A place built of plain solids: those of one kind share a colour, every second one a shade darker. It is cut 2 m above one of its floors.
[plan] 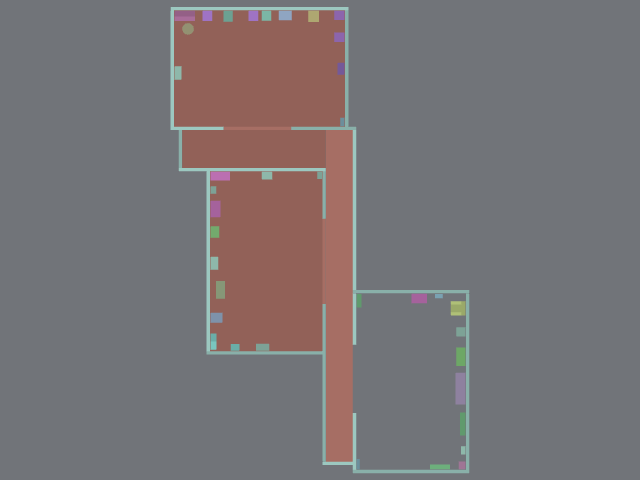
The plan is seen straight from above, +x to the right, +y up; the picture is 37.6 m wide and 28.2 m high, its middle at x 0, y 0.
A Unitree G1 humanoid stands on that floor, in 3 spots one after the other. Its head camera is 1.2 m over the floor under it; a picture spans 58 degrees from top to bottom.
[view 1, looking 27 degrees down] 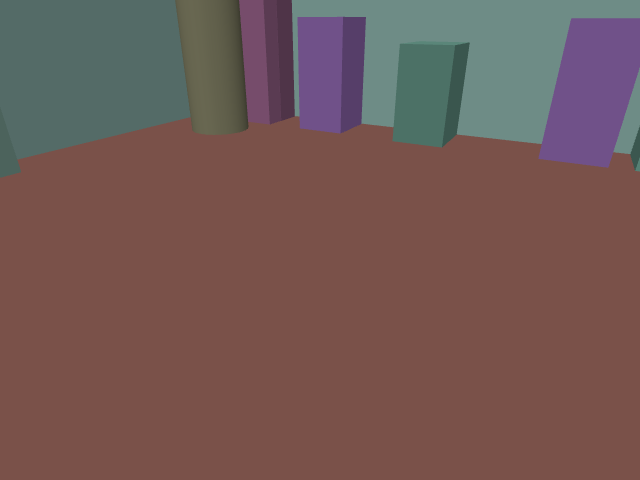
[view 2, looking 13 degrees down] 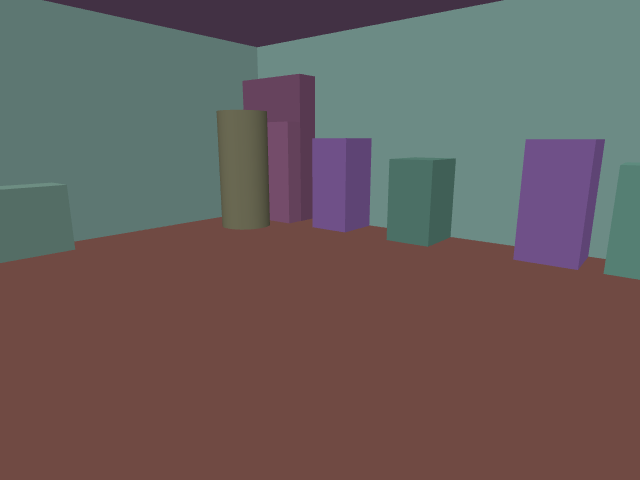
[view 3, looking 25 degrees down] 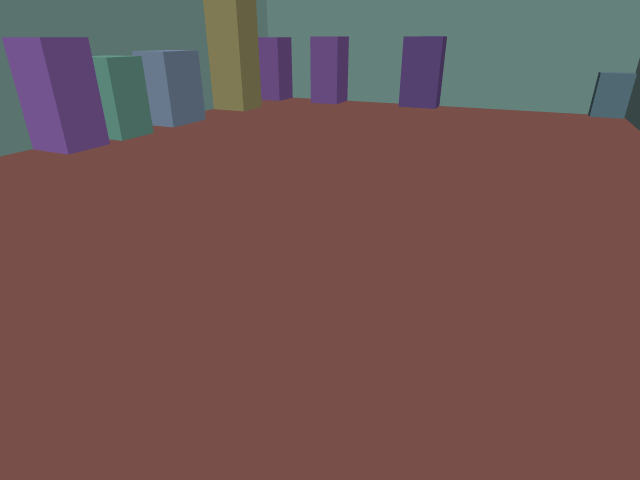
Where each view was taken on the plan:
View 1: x -4.07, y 8.28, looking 119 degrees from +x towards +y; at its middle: floor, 2.64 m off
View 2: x -3.05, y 8.28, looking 129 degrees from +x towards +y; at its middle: floor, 5.33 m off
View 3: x -7.49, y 8.28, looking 24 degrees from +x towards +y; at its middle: floor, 2.84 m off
